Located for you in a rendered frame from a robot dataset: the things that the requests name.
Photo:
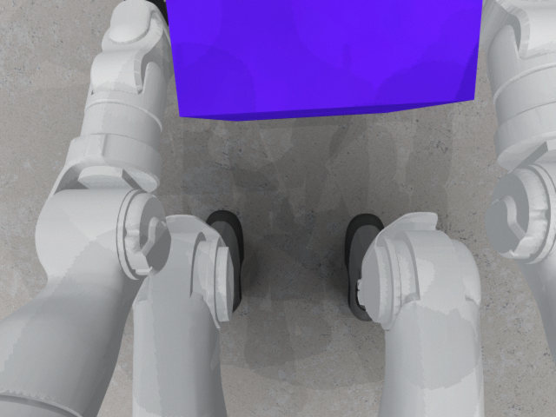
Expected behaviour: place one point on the carton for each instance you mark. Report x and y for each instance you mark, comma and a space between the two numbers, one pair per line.
245, 60

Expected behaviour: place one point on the left robot forearm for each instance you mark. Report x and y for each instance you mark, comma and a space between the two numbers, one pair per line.
124, 112

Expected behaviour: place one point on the left robot foot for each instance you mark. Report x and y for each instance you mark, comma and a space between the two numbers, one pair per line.
229, 227

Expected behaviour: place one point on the robot foot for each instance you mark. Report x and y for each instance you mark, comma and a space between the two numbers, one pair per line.
361, 232
229, 227

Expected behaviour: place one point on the right robot forearm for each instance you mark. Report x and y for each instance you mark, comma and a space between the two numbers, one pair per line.
519, 40

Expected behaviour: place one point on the robot right upper arm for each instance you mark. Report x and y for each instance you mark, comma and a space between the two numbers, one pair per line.
521, 224

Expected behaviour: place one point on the robot left upper arm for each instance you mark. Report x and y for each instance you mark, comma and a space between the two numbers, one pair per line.
59, 351

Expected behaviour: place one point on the right robot foot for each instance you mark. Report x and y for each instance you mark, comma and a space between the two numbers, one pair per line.
361, 232

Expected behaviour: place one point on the robot left hand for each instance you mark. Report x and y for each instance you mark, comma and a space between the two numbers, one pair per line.
161, 5

